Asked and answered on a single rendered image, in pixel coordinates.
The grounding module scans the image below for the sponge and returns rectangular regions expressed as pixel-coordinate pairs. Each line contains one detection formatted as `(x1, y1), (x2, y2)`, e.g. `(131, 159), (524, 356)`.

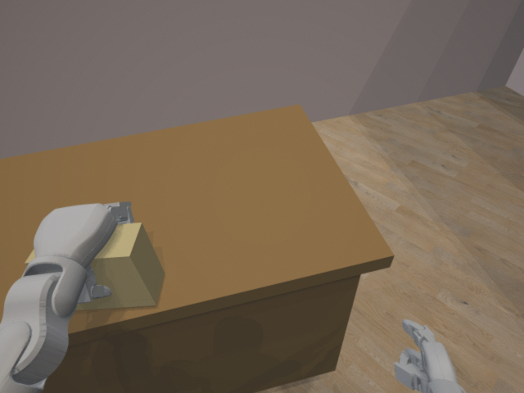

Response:
(25, 223), (165, 310)

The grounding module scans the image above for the right robot hand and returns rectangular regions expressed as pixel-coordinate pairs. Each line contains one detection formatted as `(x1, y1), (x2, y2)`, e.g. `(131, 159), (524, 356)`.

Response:
(395, 319), (458, 393)

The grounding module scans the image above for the left robot hand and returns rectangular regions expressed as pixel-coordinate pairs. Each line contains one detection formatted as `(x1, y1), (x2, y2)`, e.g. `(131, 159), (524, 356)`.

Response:
(34, 201), (134, 304)

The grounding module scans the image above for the robot left forearm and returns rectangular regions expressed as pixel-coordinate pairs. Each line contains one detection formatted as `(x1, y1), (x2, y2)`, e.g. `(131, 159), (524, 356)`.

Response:
(0, 255), (88, 393)

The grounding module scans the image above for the table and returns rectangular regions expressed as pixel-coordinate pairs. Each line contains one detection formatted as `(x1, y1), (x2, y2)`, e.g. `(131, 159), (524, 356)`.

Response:
(0, 104), (394, 393)

